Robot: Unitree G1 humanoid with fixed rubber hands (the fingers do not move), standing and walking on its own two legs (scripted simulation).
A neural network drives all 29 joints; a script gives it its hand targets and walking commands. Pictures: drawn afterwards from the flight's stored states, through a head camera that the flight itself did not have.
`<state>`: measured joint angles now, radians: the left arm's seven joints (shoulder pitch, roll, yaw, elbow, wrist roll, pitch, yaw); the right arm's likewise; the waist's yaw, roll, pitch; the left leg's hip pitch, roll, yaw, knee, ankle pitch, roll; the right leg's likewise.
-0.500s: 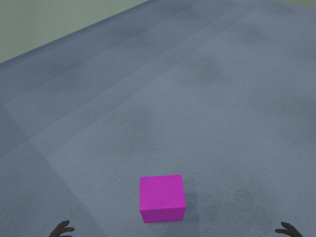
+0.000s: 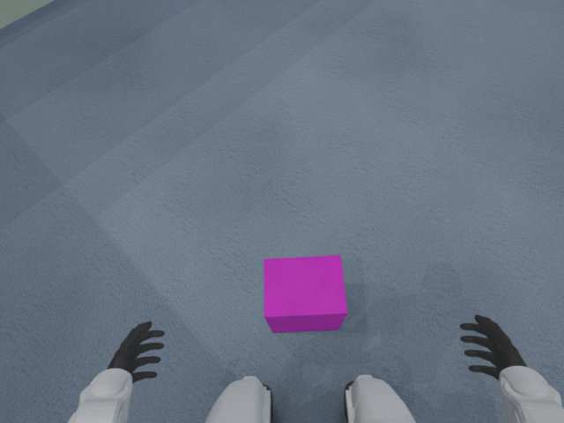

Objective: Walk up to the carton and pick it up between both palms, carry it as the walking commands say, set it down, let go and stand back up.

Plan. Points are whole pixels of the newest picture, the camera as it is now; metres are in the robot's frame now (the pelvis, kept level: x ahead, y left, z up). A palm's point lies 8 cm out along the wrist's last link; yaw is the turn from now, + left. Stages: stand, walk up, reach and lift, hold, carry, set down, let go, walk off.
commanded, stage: reach and lift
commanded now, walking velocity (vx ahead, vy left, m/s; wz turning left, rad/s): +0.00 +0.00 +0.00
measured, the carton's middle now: (303, 297) +0.41 +0.00 -0.62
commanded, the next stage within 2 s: none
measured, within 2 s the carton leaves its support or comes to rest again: neither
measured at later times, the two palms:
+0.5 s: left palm (175, 310) +0.28 +0.23 -0.16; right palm (458, 308) +0.27 -0.26 -0.16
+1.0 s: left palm (211, 248) +0.42 +0.19 -0.21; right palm (398, 237) +0.42 -0.20 -0.21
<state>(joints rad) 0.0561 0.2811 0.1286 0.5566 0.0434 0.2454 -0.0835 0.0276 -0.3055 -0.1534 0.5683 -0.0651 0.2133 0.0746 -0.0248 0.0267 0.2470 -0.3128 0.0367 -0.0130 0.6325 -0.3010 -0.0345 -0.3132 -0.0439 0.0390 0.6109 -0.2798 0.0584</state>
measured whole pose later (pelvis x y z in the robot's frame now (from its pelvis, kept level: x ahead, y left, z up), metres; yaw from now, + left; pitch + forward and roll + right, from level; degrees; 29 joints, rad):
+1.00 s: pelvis -0.05 -0.01 -0.11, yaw +0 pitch +39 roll +1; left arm -0.94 0.20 0.32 0.87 0.01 0.10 0.01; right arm -0.95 -0.20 -0.27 0.84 -0.02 0.12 -0.04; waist 0.00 -0.01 -0.02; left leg -1.46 0.01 -0.07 1.13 -0.35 -0.07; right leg -1.48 -0.01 0.07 1.13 -0.34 0.05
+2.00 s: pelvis -0.11 -0.01 -0.30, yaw +0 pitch +29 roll +1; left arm -1.30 0.33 0.17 0.86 -0.18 0.15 0.12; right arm -1.31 -0.36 -0.14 0.87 0.18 0.15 -0.13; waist 0.02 0.02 0.51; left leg -1.90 -0.05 -0.11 1.92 -0.54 -0.11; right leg -1.92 0.04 0.11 1.92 -0.51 0.09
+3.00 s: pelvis -0.10 -0.01 -0.38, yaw +1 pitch +36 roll +0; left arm -1.36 0.30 0.08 1.15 -0.22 0.00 0.13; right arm -1.36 -0.31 -0.08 1.15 0.22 0.00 -0.12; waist 0.00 0.00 0.32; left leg -2.22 -0.05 -0.10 2.12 -0.53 -0.11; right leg -2.24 0.03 0.10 2.12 -0.52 0.09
